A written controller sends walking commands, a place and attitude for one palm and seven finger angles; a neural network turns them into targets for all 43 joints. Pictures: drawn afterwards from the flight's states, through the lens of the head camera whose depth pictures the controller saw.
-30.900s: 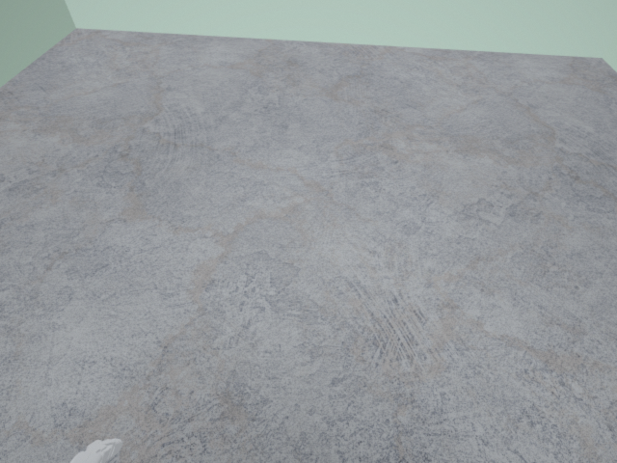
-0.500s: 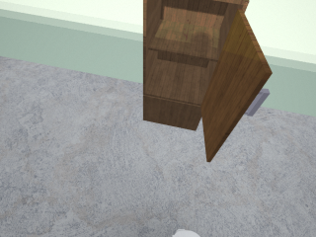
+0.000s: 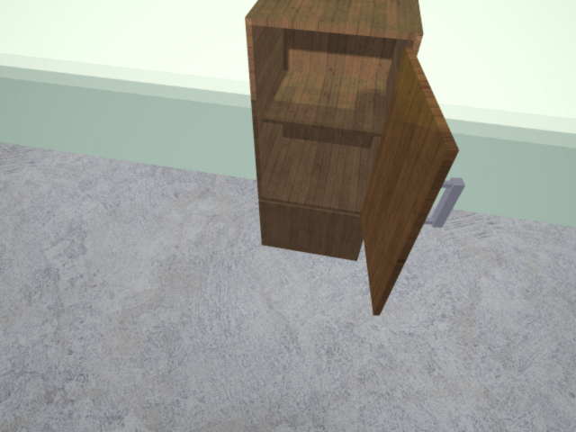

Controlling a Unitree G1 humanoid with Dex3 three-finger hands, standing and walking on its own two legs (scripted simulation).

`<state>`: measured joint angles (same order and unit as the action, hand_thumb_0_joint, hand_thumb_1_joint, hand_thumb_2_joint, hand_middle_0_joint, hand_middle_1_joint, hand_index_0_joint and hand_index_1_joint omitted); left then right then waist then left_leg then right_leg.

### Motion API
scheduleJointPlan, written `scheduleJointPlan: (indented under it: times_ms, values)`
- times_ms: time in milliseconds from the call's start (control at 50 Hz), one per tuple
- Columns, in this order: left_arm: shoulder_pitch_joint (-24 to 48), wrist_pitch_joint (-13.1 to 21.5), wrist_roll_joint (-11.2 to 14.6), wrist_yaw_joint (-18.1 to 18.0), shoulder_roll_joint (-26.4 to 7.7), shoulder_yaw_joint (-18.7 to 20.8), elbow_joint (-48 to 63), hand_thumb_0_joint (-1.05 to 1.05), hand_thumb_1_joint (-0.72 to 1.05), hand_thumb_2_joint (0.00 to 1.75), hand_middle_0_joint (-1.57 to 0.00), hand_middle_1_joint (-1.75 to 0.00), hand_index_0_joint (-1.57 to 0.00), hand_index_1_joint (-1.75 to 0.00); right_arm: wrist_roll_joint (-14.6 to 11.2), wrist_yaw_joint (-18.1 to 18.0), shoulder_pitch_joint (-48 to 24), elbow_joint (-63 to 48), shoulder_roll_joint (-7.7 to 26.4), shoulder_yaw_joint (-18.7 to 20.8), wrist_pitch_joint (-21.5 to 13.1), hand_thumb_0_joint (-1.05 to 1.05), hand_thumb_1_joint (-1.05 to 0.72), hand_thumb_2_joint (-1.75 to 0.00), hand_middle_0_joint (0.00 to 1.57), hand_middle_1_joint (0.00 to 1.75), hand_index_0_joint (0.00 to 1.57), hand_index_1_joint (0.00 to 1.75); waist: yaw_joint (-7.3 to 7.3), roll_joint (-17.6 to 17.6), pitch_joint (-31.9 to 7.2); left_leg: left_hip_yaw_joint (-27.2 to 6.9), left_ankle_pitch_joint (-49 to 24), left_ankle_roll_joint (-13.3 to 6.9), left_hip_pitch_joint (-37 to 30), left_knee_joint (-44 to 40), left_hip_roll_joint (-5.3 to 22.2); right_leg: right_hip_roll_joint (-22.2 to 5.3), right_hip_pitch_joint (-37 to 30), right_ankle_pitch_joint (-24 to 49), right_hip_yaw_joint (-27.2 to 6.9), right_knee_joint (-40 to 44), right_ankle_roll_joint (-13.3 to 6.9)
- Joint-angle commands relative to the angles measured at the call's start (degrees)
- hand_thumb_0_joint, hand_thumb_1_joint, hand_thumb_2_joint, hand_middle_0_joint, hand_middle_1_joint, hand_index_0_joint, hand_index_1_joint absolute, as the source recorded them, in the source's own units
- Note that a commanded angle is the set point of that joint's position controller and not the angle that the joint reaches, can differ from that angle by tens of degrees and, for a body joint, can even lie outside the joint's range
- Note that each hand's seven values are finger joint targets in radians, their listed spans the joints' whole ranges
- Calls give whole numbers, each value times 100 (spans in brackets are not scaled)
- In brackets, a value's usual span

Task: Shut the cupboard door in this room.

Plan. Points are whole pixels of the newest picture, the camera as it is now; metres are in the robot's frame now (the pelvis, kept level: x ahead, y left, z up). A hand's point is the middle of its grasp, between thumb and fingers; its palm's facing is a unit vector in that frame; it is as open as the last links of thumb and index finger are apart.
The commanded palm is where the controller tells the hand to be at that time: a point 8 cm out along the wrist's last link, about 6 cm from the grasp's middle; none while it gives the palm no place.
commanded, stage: stand and wait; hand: left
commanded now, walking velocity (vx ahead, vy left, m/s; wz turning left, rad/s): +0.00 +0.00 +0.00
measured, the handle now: (436, 203) +0.55 -0.27 -0.03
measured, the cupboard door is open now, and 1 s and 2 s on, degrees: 99 99 99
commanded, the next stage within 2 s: turn or walk to find it in 0.12 s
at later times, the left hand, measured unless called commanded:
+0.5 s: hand out of the picture +0.06 +0.25 -0.16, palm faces +0.02 -0.95 -0.32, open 7.4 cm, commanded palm none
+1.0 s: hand out of the picture +0.08 +0.27 -0.16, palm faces +0.05 -0.94 -0.33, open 7.4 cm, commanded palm none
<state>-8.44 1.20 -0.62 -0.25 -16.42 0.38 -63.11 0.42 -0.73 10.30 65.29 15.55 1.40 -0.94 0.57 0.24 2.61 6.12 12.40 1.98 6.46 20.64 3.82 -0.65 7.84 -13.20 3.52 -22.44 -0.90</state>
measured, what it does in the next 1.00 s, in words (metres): stands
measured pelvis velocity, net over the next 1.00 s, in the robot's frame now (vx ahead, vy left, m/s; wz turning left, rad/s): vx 0.01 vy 0.01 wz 0.07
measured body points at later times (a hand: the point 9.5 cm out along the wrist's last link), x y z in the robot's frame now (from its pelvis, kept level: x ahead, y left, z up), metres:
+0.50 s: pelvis +0.00 +0.00 +0.00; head +0.02 +0.00 +0.45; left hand +0.06 +0.30 -0.13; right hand +0.10 -0.28 -0.13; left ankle -0.02 +0.14 -0.75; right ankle -0.01 -0.10 -0.75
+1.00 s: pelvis +0.01 +0.01 +0.00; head +0.03 +0.02 +0.45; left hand +0.07 +0.32 -0.14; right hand +0.11 -0.28 -0.13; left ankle -0.02 +0.14 -0.75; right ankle -0.01 -0.10 -0.75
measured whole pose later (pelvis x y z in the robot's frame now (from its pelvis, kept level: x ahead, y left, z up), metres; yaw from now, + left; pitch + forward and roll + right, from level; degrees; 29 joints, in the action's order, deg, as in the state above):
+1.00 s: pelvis +0.01 +0.01 +0.00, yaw +4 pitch -1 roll +0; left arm -6.3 -0.2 -0.3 -0.6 -19.7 0.3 -62.5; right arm 0.5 -0.7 7.4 62.9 19.0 0.2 -0.2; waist 0.2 1.2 2.8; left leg 2.7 12.6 0.9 6.6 20.1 1.4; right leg -3.1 5.7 -14.1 7.0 -20.9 0.7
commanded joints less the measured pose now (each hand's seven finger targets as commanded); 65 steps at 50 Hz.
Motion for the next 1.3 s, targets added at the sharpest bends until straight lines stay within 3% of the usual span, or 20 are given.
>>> scheduleJointPlan:
  times_ms: [0,140,220,360,680,820,860,960,1060,1100,1120,1160,1200,1220,1260,1280]
  values:
    - [160,133,-4,-41,-1250,247,304,0,90,90,-20,-30,-20,-30,19,-34,-260,-344,1119,169,-100,0,-90,-90,20,30,20,30,-52,35,-247,-524,-506,-212,-114,-369,466,-810,47,1024,-741,653,-95]
    - [316,123,12,-12,-1463,236,313,0,90,90,-20,-30,-20,-30,25,-9,-475,-426,1394,119,-71,0,-90,-90,20,30,20,30,-44,-38,-328,-612,-653,-203,-159,-418,486,-862,-106,1070,-643,745,-53]
    - [196,41,28,-39,-1283,185,309,0,90,90,-20,-30,-20,-30,29,6,-445,-481,1200,54,0,0,-90,-90,20,30,20,30,-68,-98,-439,-633,-1042,-171,-103,-199,471,-916,-153,1374,-443,474,21]
    - [362,76,24,-19,-1474,183,337,0,90,90,-20,-30,-20,-30,18,-4,-600,-502,1471,79,-32,0,-90,-90,20,30,20,30,-63,-61,-320,-725,-983,-207,-168,-309,477,-877,-107,1249,-451,617,-9]
    - [261,120,10,-26,-1492,204,261,0,90,90,-20,-30,-20,-30,-5,-32,-599,-484,1497,111,-117,0,-90,-90,20,30,20,30,-80,41,-504,-738,-1395,-248,-346,-442,506,-882,-410,1671,-365,664,-23]
    - [279,102,19,-26,-1530,207,264,0,90,90,-20,-30,-20,-30,-2,-39,-583,-496,1553,100,-133,0,-90,-90,20,30,20,30,-88,-78,-462,-751,-1621,-249,-310,-461,496,-897,-508,1767,-313,618,-18]
    - [258,59,21,-36,-1469,214,286,0,90,90,-20,-30,-20,-30,4,-26,-571,-519,1478,91,-100,0,-90,-90,20,30,20,30,-94,-163,-425,-781,-1698,-245,-209,-378,471,-921,-504,1685,-227,506,12]
    - [-4,-127,34,-98,-951,149,328,0,90,90,-20,-30,-20,-30,30,-2,-273,-556,924,13,64,0,-90,-90,20,30,20,30,-113,-253,-397,-826,-1960,-176,199,1,432,-950,-393,1564,33,-28,157]
    - [-169,-176,19,-128,-906,216,486,0,90,90,-20,-30,-20,-30,35,2,-158,-731,890,98,138,0,-90,-90,20,30,20,30,-145,-240,-458,-1073,-2038,-252,677,353,425,-998,-375,1512,126,-457,146]
    - [-266,-180,9,-135,-930,265,574,0,90,90,-20,-30,-20,-30,34,0,-111,-841,843,138,150,0,-90,-90,20,30,20,30,-167,-67,-466,-1048,-1879,-236,970,601,324,-1143,-458,1578,68,-511,58]
    - [-305,-182,2,-143,-962,301,628,0,90,90,-20,-30,-20,-30,30,6,-81,-893,789,150,164,0,-90,-90,20,30,20,30,-178,184,-489,-952,-1676,-195,1134,833,213,-1300,-516,1582,-20,-455,-49]
    - [-389,-192,-21,-160,-1091,377,745,0,90,90,-20,-30,-20,-30,25,18,-37,-995,634,188,200,0,-90,-90,20,30,20,30,-204,735,-471,-556,-920,-82,1348,1602,-27,-1856,-424,1526,-269,-171,-388]
    - [-380,-180,-64,-179,-1098,413,835,0,90,90,-20,-30,-20,-30,37,36,-169,-1138,471,229,244,0,-90,-90,20,30,20,30,-252,1209,-223,-328,1347,3,1644,2519,-96,-2429,-101,1941,-490,61,-836]
    - [-293,-173,-106,-182,-1057,419,889,0,90,90,-20,-30,-20,-30,35,61,-170,-1172,385,243,264,0,-90,-90,20,30,20,30,-213,1239,-75,-325,1772,5,1568,2677,1,-2533,243,1953,-422,84,-905]
    - [-82,-158,-108,-150,-1021,428,960,0,90,90,-20,-30,-20,-30,13,120,118,-1137,235,250,244,0,-90,-90,20,30,20,30,28,951,-96,-210,1125,16,1201,1821,68,-2222,348,2084,133,-479,-582]
    - [-57,-181,-59,-128,-930,420,977,0,90,90,-20,-30,-20,-30,28,131,365,-1086,302,270,209,0,-90,-90,20,30,20,30,144,517,-278,-238,88,-37,612,1023,46,-1925,613,1638,413,-1041,-254]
